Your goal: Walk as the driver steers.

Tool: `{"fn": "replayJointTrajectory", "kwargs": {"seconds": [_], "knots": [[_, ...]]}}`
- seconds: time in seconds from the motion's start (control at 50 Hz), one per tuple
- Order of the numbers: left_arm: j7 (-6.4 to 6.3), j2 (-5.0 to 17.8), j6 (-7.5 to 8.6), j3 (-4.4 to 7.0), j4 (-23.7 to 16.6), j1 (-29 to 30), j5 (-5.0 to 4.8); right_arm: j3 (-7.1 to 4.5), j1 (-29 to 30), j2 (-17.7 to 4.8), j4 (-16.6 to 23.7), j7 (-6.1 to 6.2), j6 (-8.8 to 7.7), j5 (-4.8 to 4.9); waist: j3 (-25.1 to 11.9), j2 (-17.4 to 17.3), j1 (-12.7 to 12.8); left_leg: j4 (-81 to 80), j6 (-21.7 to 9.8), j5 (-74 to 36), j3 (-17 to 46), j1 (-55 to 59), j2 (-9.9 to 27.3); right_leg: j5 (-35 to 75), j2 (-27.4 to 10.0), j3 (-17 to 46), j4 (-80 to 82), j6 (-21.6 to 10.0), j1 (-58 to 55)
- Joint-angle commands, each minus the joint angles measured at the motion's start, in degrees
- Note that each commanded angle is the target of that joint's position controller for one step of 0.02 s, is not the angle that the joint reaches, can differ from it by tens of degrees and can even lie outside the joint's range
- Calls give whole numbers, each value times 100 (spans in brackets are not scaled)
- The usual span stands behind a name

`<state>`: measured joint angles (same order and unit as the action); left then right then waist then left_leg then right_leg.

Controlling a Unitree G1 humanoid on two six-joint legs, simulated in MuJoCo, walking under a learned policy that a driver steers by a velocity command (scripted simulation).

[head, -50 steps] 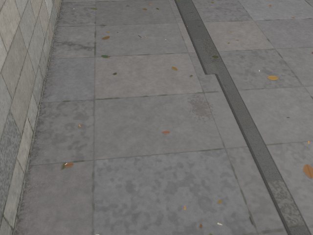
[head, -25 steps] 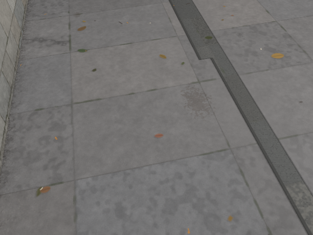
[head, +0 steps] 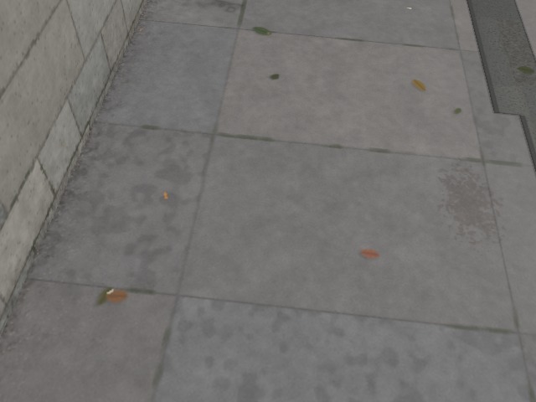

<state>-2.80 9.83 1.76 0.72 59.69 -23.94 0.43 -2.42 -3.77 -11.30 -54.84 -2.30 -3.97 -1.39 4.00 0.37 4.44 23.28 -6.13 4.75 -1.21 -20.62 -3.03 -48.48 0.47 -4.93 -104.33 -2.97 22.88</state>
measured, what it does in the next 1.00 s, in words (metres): walks ahead: right foot, then left foot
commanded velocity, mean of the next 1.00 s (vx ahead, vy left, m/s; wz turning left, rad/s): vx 0.03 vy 0.00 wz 0.11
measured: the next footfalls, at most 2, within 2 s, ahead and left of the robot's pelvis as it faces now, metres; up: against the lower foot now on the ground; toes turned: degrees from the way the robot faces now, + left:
right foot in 0.42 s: +0.18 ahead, -0.13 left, +0.00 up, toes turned +19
left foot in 0.76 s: +0.09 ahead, +0.04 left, +0.00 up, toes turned +8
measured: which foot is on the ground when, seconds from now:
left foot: down 0.00-0.42, up 0.44-0.74, down 0.76-1.00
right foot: up 0.00-0.40, down 0.42-0.78, up 0.80-1.00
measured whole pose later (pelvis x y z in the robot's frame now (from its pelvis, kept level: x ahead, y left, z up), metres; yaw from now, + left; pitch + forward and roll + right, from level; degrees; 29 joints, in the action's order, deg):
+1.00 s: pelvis +0.09 -0.07 +0.00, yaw +3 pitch +0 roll +1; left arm 1.8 15.2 -2.7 3.9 45.8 -12.7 1.2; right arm -2.7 -12.9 -14.3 -48.8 2.2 0.6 -1.4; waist 3.4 1.2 0.7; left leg 26.9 -1.3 17.4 -4.7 -9.4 0.3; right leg -22.9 1.1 0.4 -54.7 -0.1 26.7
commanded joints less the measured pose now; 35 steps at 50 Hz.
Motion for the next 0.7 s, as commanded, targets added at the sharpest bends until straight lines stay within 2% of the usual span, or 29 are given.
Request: {"fn": "replayJointTrajectory", "kwargs": {"seconds": [0.02,0.04,0.06,0.08,0.1,0.14,0.16,0.2,0.24,0.28,0.32,0.34,0.36,0.38,0.4,0.42,0.44,0.46,0.48,0.5,0.52,0.54,0.56,0.58,0.62,0.64,0.66,0.7], "knots": [[22,629,-23,67,-794,118,131,-283,-1804,-1130,81,361,207,40,-2124,-176,-849,692,-1834,-4965,2381,4439,2709,900,-360,498,-696,156,3920],[78,685,-82,100,-821,74,285,-166,-1357,-885,226,458,190,37,-1876,198,-477,195,-1648,-3265,2329,3236,2559,2153,-546,770,639,259,3442],[49,703,-203,127,-830,251,346,-108,-1124,-744,336,430,170,6,-1429,69,-394,-3,-1595,-3770,2223,1748,2303,2448,-499,686,991,325,2547],[73,587,-269,113,-1035,575,257,-116,-1098,-823,287,401,152,9,-848,200,-252,-284,-1322,-3845,1677,646,1752,3064,-477,657,2501,448,1941],[90,477,-282,102,-1124,679,261,-149,-1136,-920,308,380,152,10,-864,-61,-254,-267,-1208,-4138,1541,326,1462,3367,-322,568,3082,476,1464],[95,330,-254,60,-1136,588,156,-169,-1165,-906,411,379,182,55,-1272,-410,-256,-13,-1019,-4432,1474,659,1264,3748,-252,622,3844,491,1228],[92,366,-229,68,-1225,656,97,-181,-1179,-877,489,368,215,116,-1420,-515,-257,75,-916,-4195,1485,716,1195,3997,-254,696,4175,505,1097],[85,454,-251,87,-1467,1203,90,-231,-1310,-921,589,352,278,169,-1339,-485,-427,18,-701,-2982,1768,644,1163,4233,-220,792,4773,510,982],[92,556,-315,121,-1651,1760,86,-297,-1408,-995,657,325,377,148,-968,-496,-597,-190,-537,-1183,2161,412,1109,4188,-139,855,5210,539,916],[98,583,-337,138,-1804,2076,54,-334,-1470,-1026,749,295,455,78,-644,-670,-694,-328,-506,22,2503,225,1050,3842,-19,873,5651,553,794],[62,647,-278,163,-1856,2043,21,-357,-1595,-1082,823,268,446,-34,-520,-794,-689,-238,-644,-66,2824,171,1056,3262,120,892,5874,514,530],[56,639,-241,175,-1898,1960,37,-357,-1619,-1112,890,243,451,-85,-472,-810,-666,-169,-677,-165,3014,200,1026,2862,183,880,6135,463,362],[50,633,-197,179,-1887,1797,11,-366,-1569,-1129,952,227,449,-116,-475,-834,-584,-92,-634,-353,3146,177,979,2677,239,873,6506,403,51],[36,612,-129,184,-1827,1453,-4,-362,-1444,-1123,1017,229,442,-97,-491,-845,-367,67,-488,-370,3187,39,827,2842,223,884,7208,311,-522],[45,699,-63,228,-1710,1041,-4,-352,-1422,-1012,1038,246,453,-35,-533,-728,-228,283,-172,161,3030,-272,585,3240,6,917,8065,255,-1308],[3,1042,-9,308,-1645,824,31,-274,-1632,-590,1053,281,425,23,-720,173,-285,1163,170,1592,2369,-753,116,3268,-1021,1712,8530,132,-2058],[11,1646,-68,388,-1765,949,171,-252,-1590,-456,1419,302,398,179,-831,1718,-402,2174,391,2949,1062,-1809,-868,4452,-2440,3697,8993,-659,-2283],[26,1202,-104,318,-1736,999,101,-365,-1378,-973,1290,296,412,-43,-775,830,-359,3014,484,3062,1109,-1646,-536,4707,-2298,3607,8794,-1013,-1915],[59,876,-103,212,-1802,1294,73,-361,-1358,-857,1207,242,449,-35,-595,517,-523,3153,473,2647,1249,-1409,-472,4638,-1860,3057,8696,-979,-1498],[106,663,-103,148,-1790,1566,84,-303,-1494,-680,1049,200,491,-9,-487,390,-712,3132,529,2141,1243,-1038,-400,4701,-1412,2464,8689,-800,-1119],[117,507,-73,83,-1776,1729,53,-241,-1613,-602,897,157,553,-21,-581,632,-798,2963,585,1770,1054,-717,-298,4821,-1093,2084,8694,-583,-1040],[161,474,-57,67,-1707,1761,40,-180,-1822,-514,750,121,599,-34,-594,860,-897,2698,662,1618,707,-306,-169,5148,-834,1773,8680,-479,-827],[212,519,-46,79,-1638,1666,33,-121,-1753,-478,694,123,623,-25,-583,927,-842,2289,715,1574,424,61,-119,5272,-658,1640,8642,-412,-672],[241,654,-50,129,-1568,1486,29,-81,-1415,-480,736,153,632,-1,-494,1022,-666,1945,731,1637,242,164,-153,5219,-597,1717,8624,-407,-706],[256,1083,-73,276,-1473,1067,34,-76,-922,-652,853,226,639,47,-337,1052,-431,1572,675,1766,228,130,-205,5045,-757,2187,8584,-535,-937],[261,1258,-79,335,-1435,923,52,-78,-870,-712,891,273,617,74,-332,1047,-434,1392,616,1814,251,125,-220,5210,-858,2433,8556,-632,-1038],[285,1330,-116,380,-1418,842,70,-77,-889,-731,855,316,576,115,-361,1062,-438,1193,565,1817,254,186,-205,5309,-917,2615,8546,-689,-1164],[305,1289,-167,393,-1388,800,55,-66,-1026,-691,788,414,492,127,-493,903,-531,605,486,1573,263,526,-197,5796,-953,2843,8381,-724,-1334]]}}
